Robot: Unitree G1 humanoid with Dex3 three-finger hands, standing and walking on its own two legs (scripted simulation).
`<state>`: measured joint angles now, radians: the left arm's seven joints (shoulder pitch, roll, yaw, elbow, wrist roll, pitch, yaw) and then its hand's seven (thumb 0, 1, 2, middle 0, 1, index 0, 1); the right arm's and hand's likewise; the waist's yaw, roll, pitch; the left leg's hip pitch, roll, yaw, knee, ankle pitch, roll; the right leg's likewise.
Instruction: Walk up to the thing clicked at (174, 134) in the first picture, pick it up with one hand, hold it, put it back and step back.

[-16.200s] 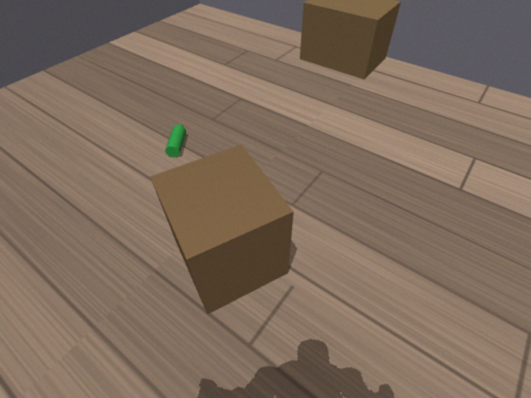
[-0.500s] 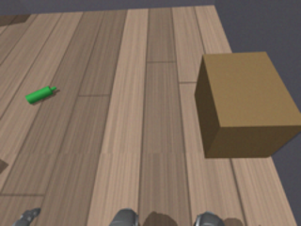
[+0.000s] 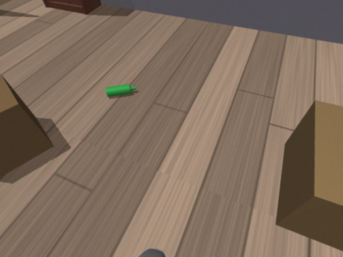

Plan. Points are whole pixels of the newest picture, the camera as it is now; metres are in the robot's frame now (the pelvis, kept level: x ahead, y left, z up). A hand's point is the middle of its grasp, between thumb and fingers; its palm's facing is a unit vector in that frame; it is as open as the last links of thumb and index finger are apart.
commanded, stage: walk up
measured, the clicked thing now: (121, 90) +1.41 +0.55 -0.71
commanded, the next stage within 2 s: none
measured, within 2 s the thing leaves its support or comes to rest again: neither
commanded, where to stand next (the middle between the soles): +0.12 +0.01 m, yaw +16 degrees
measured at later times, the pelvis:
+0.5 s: pelvis +0.04 +0.03 +0.00, yaw +12 degrees
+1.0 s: pelvis +0.03 +0.02 +0.01, yaw +17 degrees
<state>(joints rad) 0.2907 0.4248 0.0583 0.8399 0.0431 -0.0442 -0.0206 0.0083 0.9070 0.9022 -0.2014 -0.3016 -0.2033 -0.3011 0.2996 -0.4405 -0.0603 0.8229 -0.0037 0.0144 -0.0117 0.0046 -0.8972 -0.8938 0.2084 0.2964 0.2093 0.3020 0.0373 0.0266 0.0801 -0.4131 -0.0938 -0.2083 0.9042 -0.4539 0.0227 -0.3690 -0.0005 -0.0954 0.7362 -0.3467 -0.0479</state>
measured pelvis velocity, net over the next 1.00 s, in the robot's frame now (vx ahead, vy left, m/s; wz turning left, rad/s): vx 0.03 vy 0.02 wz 0.30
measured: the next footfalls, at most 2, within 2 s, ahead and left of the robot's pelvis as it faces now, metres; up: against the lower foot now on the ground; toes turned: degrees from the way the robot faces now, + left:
left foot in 0.32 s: +0.15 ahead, +0.13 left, +0.00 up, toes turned +10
right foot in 0.70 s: +0.07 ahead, -0.12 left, +0.00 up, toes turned +11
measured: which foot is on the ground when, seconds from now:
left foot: up 0.00-0.30, down 0.32-0.76, up 0.78-0.94, down 0.96-1.00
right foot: down 0.00-0.36, up 0.38-0.68, down 0.70-1.00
